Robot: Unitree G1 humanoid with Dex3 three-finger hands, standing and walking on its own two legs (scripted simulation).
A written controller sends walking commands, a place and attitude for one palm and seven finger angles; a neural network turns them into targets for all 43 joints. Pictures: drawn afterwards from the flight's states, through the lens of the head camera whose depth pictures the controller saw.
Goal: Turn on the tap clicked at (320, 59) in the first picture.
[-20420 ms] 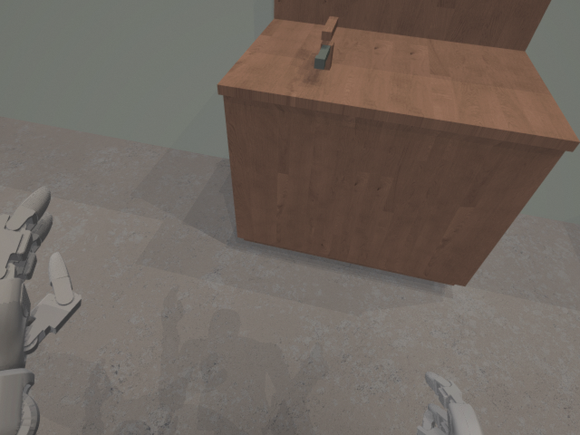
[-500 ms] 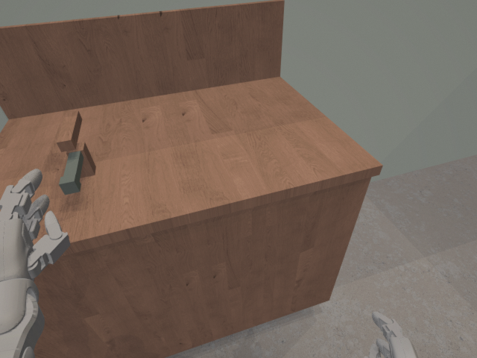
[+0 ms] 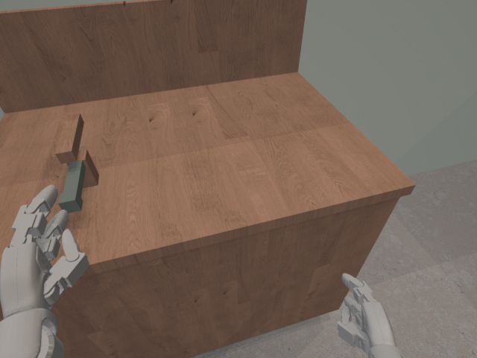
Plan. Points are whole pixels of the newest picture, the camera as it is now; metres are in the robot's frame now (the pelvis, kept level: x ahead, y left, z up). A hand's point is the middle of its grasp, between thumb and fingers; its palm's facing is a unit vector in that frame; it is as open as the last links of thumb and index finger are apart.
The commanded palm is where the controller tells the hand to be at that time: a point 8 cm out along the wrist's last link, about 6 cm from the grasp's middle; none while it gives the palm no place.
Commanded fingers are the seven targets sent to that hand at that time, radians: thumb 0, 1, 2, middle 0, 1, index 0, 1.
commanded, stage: turn the palm inward beside the body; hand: left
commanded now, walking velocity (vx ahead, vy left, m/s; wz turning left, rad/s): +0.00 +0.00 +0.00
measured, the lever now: (70, 202) +0.32 +0.36 +0.10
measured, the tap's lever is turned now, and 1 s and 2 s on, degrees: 0 0 0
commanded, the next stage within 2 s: reach beside the lever's end, fingers flat in 0.68 s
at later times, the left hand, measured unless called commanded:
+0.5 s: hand (79, 284) +0.16 +0.22 +0.14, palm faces +0.53 -0.85 -0.09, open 7.4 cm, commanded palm +0.10 +0.26 +0.16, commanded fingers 0.00 0.90 0.90 -0.20 -0.30 -0.20 -0.30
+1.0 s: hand (90, 272) +0.18 +0.22 +0.14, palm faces +0.56 -0.82 -0.14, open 7.4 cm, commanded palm +0.12 +0.27 +0.15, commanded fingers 0.00 0.90 0.90 -0.20 -0.30 -0.20 -0.30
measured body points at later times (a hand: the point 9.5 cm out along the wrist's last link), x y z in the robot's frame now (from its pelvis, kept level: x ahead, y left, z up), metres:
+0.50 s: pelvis -0.03 -0.01 +0.00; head -0.07 -0.03 +0.45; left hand +0.13 +0.27 +0.15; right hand +0.19 -0.21 -0.06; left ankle +0.06 +0.09 -0.71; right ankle -0.06 -0.07 -0.71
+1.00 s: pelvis -0.01 -0.04 +0.00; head -0.05 -0.07 +0.45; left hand +0.14 +0.26 +0.15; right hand +0.21 -0.24 -0.06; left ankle +0.06 +0.09 -0.71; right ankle -0.06 -0.07 -0.71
